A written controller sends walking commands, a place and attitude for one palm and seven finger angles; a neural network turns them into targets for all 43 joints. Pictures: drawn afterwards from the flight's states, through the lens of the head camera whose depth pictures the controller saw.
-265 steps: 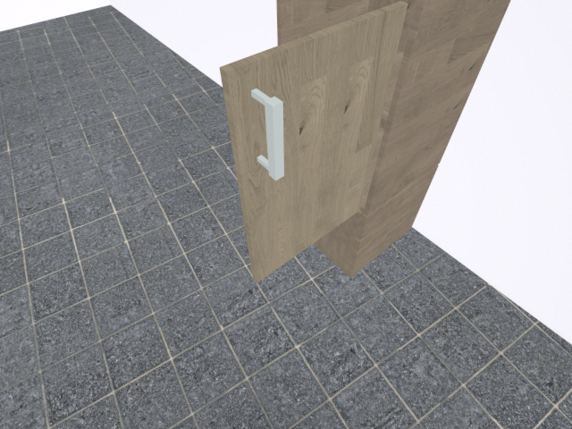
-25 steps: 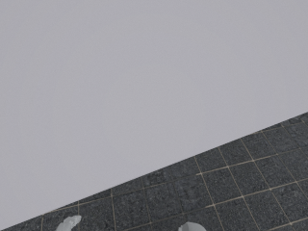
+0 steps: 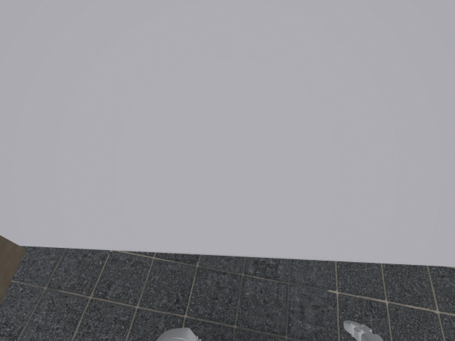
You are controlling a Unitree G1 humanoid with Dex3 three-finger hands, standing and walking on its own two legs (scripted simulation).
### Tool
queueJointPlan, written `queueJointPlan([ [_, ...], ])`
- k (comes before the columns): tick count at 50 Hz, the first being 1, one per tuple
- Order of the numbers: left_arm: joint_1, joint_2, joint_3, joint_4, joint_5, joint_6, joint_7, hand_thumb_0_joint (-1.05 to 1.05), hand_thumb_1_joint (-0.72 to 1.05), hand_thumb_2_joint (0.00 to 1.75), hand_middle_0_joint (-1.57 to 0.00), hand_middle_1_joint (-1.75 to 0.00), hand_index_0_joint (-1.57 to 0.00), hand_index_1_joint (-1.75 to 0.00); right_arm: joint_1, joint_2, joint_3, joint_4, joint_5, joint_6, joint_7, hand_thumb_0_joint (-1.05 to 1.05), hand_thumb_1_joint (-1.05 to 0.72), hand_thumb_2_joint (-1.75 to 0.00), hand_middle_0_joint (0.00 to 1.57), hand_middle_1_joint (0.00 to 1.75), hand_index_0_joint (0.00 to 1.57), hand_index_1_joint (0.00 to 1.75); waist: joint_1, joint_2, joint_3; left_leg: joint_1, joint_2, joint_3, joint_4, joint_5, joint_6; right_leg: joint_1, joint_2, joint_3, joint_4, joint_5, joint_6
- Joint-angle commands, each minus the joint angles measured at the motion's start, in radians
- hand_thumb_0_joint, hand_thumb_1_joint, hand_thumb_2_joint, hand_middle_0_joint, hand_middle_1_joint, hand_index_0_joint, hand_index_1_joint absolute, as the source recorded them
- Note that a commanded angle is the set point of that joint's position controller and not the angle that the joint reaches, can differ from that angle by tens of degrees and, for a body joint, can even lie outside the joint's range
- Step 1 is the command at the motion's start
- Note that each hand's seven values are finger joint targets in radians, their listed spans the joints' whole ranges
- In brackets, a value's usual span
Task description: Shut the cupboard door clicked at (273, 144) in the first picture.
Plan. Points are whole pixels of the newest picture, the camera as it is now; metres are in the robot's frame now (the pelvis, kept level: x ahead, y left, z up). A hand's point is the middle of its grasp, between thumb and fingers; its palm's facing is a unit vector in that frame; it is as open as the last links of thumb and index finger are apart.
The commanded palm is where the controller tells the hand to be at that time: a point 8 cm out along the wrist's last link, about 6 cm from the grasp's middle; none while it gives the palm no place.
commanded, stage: turn to face it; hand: left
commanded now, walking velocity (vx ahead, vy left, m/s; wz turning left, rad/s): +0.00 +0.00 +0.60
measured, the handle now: out of the picture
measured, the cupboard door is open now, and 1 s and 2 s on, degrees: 90 90 90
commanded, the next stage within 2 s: none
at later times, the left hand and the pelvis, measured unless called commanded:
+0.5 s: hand out of the picture +0.08 +0.18 -0.14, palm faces +0.26 -0.92 -0.30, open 7.4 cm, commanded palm none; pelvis +0.01 -0.04 +0.00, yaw +17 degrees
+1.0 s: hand out of the picture -0.03 +0.20 -0.16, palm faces +0.57 -0.77 -0.29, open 7.4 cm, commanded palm none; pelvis +0.03 -0.04 +0.00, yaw +34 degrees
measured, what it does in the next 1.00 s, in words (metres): steps on the spot, turning left: left foot, then right foot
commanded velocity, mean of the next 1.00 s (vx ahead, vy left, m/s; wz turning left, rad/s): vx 0.00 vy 0.00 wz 0.60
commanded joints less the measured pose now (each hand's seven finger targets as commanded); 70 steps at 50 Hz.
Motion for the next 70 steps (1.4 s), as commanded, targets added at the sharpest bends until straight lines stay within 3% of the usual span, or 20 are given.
queueJointPlan([
  [1, -0.026, 0.142, 0.052, -0.105, -0.021, -0.010, -0.010, 0.00, 0.90, 0.90, -0.20, -0.30, -0.20, -0.30, 0.206, -0.251, -0.066, -0.047, -0.016, -0.049, -0.012, 0.00, -0.90, -0.90, 0.20, 0.30, 0.20, 0.30, -0.126, 0.302, -0.284, 0.457, 0.339, -0.424, -0.281, 0.692, 0.198, -0.316, -0.019, 0.074, 0.413, -0.083, 0.080],
  [2, -0.093, 0.138, 0.038, -0.150, -0.010, 0.005, -0.002, 0.00, 0.90, 0.90, -0.20, -0.30, -0.20, -0.30, 0.262, -0.294, -0.074, -0.026, -0.006, -0.037, -0.018, 0.00, -0.90, -0.90, 0.20, 0.30, 0.20, 0.30, -0.149, 0.285, -0.280, 0.411, 0.450, -0.480, -0.293, 0.792, 0.303, -0.389, 0.023, 0.197, 0.553, -0.313, 0.081],
  [5, -0.129, 0.134, 0.048, -0.104, -0.007, 0.025, -0.003, 0.00, 0.90, 0.90, -0.20, -0.30, -0.20, -0.30, 0.125, -0.211, -0.057, -0.055, -0.008, -0.049, -0.044, 0.00, -0.90, -0.90, 0.20, 0.30, 0.20, 0.30, -0.081, 0.192, -0.175, 0.232, 0.294, -0.371, -0.329, 0.544, 0.222, -0.408, 0.022, 0.315, 0.627, -0.094, 0.082],
  [18, -0.048, 0.112, 0.046, -0.102, -0.015, 0.013, -0.004, 0.00, 0.90, 0.90, -0.20, -0.30, -0.20, -0.30, 0.060, -0.187, -0.066, -0.065, -0.012, -0.036, -0.034, 0.00, -0.90, -0.90, 0.20, 0.30, 0.20, 0.30, -0.009, 0.197, -0.162, 0.004, 0.149, -0.390, -0.255, 0.375, 0.159, 0.008, 0.153, 0.251, -0.022, 0.075, 0.059],
  [19, -0.006, 0.143, 0.055, -0.096, -0.013, 0.002, 0.002, 0.00, 0.90, 0.90, -0.20, -0.30, -0.20, -0.30, 0.052, -0.161, -0.063, -0.074, -0.005, -0.036, -0.031, 0.00, -0.90, -0.90, 0.20, 0.30, 0.20, 0.30, 0.018, 0.126, -0.176, -0.082, 0.101, -0.369, -0.185, 0.289, 0.117, 0.135, 0.109, 0.289, -0.171, 0.150, 0.049],
  [21, 0.019, 0.286, 0.073, -0.101, 0.005, -0.007, 0.015, 0.00, 0.90, 0.90, -0.20, -0.30, -0.20, -0.30, 0.063, -0.084, -0.053, -0.108, 0.000, -0.035, -0.021, 0.00, -0.90, -0.90, 0.20, 0.30, 0.20, 0.30, 0.039, -0.290, -0.175, -0.282, -0.088, -0.138, 0.302, -0.243, 0.005, 0.165, -0.344, 0.675, -0.347, 0.226, -0.140],
  [26, -0.120, 0.151, 0.035, -0.130, -0.005, -0.014, 0.020, 0.00, 0.90, 0.90, -0.20, -0.30, -0.20, -0.30, 0.091, -0.064, -0.041, -0.045, -0.003, -0.009, -0.004, 0.00, -0.90, -0.90, 0.20, 0.30, 0.20, 0.30, -0.050, -0.195, -0.122, -0.239, 0.016, -0.119, 0.512, -0.041, -0.027, 0.062, -0.158, 0.308, -0.241, 0.541, -0.103],
  [33, -0.012, 0.211, 0.065, -0.082, 0.003, -0.013, 0.015, 0.00, 0.90, 0.90, -0.20, -0.30, -0.20, -0.30, 0.019, -0.032, -0.020, -0.065, 0.004, -0.023, 0.002, 0.00, -0.90, -0.90, 0.20, 0.30, 0.20, 0.30, 0.015, -0.176, -0.154, -0.109, -0.003, -0.012, 0.090, -0.075, -0.014, 0.172, -0.210, 0.236, -0.147, 0.695, -0.110],
  [36, -0.030, 0.218, 0.071, -0.078, -0.005, -0.009, 0.006, 0.00, 0.90, 0.90, -0.20, -0.30, -0.20, -0.30, 0.091, -0.062, -0.025, -0.058, 0.000, -0.034, -0.001, 0.00, -0.90, -0.90, 0.20, 0.30, 0.20, 0.30, -0.033, -0.132, -0.183, 0.070, -0.024, 0.009, -0.156, 0.102, 0.007, 0.101, -0.189, 0.166, -0.025, 0.613, -0.048],
  [37, -0.038, 0.203, 0.069, -0.089, -0.014, -0.004, 0.002, 0.00, 0.90, 0.90, -0.20, -0.30, -0.20, -0.30, 0.156, -0.111, -0.039, -0.041, -0.005, -0.043, -0.003, 0.00, -0.90, -0.90, 0.20, 0.30, 0.20, 0.30, -0.073, -0.016, -0.229, 0.242, 0.029, -0.051, -0.256, 0.290, 0.036, -0.013, -0.160, 0.131, 0.125, 0.514, 0.000],
  [38, -0.042, 0.135, 0.056, -0.127, -0.021, 0.002, -0.007, 0.00, 0.90, 0.90, -0.20, -0.30, -0.20, -0.30, 0.227, -0.233, -0.070, -0.036, -0.014, -0.052, -0.010, 0.00, -0.90, -0.90, 0.20, 0.30, 0.20, 0.30, -0.109, 0.293, -0.278, 0.419, 0.313, -0.431, -0.276, 0.664, 0.175, -0.302, -0.011, 0.100, 0.362, -0.057, 0.079],
  [39, -0.115, 0.115, 0.037, -0.167, -0.010, 0.012, -0.002, 0.00, 0.90, 0.90, -0.20, -0.30, -0.20, -0.30, 0.291, -0.285, -0.080, -0.015, -0.010, -0.042, -0.019, 0.00, -0.90, -0.90, 0.20, 0.30, 0.20, 0.30, -0.144, 0.308, -0.273, 0.389, 0.426, -0.507, -0.293, 0.789, 0.283, -0.382, 0.032, 0.206, 0.514, -0.323, 0.076],
  [45, -0.118, 0.115, 0.046, -0.099, -0.011, 0.029, -0.011, 0.00, 0.90, 0.90, -0.20, -0.30, -0.20, -0.30, 0.111, -0.185, -0.050, -0.051, -0.015, -0.056, -0.045, 0.00, -0.90, -0.90, 0.20, 0.30, 0.20, 0.30, -0.049, 0.183, -0.161, 0.189, 0.216, -0.316, -0.318, 0.535, 0.194, -0.326, 0.057, 0.300, 0.482, -0.058, 0.076],
  [52, -0.014, 0.115, 0.045, -0.090, -0.014, 0.013, -0.008, 0.00, 0.90, 0.90, -0.20, -0.30, -0.20, -0.30, 0.030, -0.193, -0.063, -0.074, -0.012, -0.033, -0.033, 0.00, -0.90, -0.90, 0.20, 0.30, 0.20, 0.30, -0.003, 0.180, -0.162, 0.011, 0.148, -0.360, -0.247, 0.334, 0.154, 0.006, 0.144, 0.235, -0.021, 0.070, 0.057],
  [53, 0.028, 0.150, 0.054, -0.086, -0.010, 0.003, -0.003, 0.00, 0.90, 0.90, -0.20, -0.30, -0.20, -0.30, 0.019, -0.167, -0.060, -0.084, -0.005, -0.032, -0.030, 0.00, -0.90, -0.90, 0.20, 0.30, 0.20, 0.30, 0.023, 0.103, -0.165, -0.075, 0.094, -0.331, -0.169, 0.245, 0.111, 0.119, 0.098, 0.277, -0.170, 0.137, 0.048],
  [55, 0.041, 0.290, 0.075, -0.098, 0.006, -0.008, 0.013, 0.00, 0.90, 0.90, -0.20, -0.30, -0.20, -0.30, 0.025, -0.097, -0.053, -0.116, 0.001, -0.030, -0.018, 0.00, -0.90, -0.90, 0.20, 0.30, 0.20, 0.30, 0.039, -0.265, -0.160, -0.253, -0.084, -0.143, 0.314, -0.236, 0.006, 0.138, -0.344, 0.671, -0.352, 0.223, -0.142],
  [60, -0.094, 0.168, 0.043, -0.123, 0.002, -0.012, 0.019, 0.00, 0.90, 0.90, -0.20, -0.30, -0.20, -0.30, 0.050, -0.065, -0.041, -0.059, 0.000, -0.007, -0.001, 0.00, -0.90, -0.90, 0.20, 0.30, 0.20, 0.30, -0.044, -0.200, -0.123, -0.203, 0.009, -0.121, 0.488, -0.063, -0.017, 0.036, -0.172, 0.310, -0.252, 0.452, -0.107],
  [66, 0.009, 0.219, 0.067, -0.077, 0.006, -0.013, 0.011, 0.00, 0.90, 0.90, -0.20, -0.30, -0.20, -0.30, -0.007, -0.029, -0.018, -0.075, 0.005, -0.027, 0.005, 0.00, -0.90, -0.90, 0.20, 0.30, 0.20, 0.30, 0.020, -0.174, -0.154, -0.103, -0.014, -0.009, 0.065, -0.077, -0.009, 0.172, -0.210, 0.225, -0.148, 0.637, -0.106],
  [69, -0.006, 0.221, 0.075, -0.072, -0.007, -0.007, 0.003, 0.00, 0.90, 0.90, -0.20, -0.30, -0.20, -0.30, 0.072, -0.067, -0.025, -0.061, -0.001, -0.038, -0.001, 0.00, -0.90, -0.90, 0.20, 0.30, 0.20, 0.30, -0.030, -0.118, -0.179, 0.100, -0.022, 0.005, -0.185, 0.126, 0.013, 0.075, -0.196, 0.154, -0.016, 0.567, -0.037],
  [70, -0.014, 0.194, 0.070, -0.085, -0.013, -0.002, -0.002, 0.00, 0.90, 0.90, -0.20, -0.30, -0.20, -0.30, 0.135, -0.126, -0.041, -0.051, -0.005, -0.046, -0.001, 0.00, -0.90, -0.90, 0.20, 0.30, 0.20, 0.30, -0.065, 0.030, -0.226, 0.263, 0.070, -0.113, -0.277, 0.310, 0.052, -0.060, -0.148, 0.116, 0.150, 0.414, 0.014],
])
